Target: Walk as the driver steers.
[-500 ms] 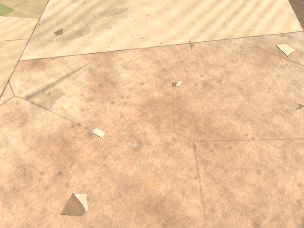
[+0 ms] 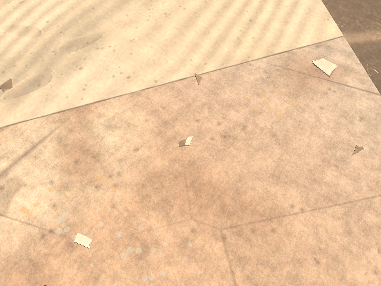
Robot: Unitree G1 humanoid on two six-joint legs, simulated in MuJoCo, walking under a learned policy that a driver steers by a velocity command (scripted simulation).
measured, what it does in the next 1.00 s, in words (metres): walks ahead: left foot, then right foot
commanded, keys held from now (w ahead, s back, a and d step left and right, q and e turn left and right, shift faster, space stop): no key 1.00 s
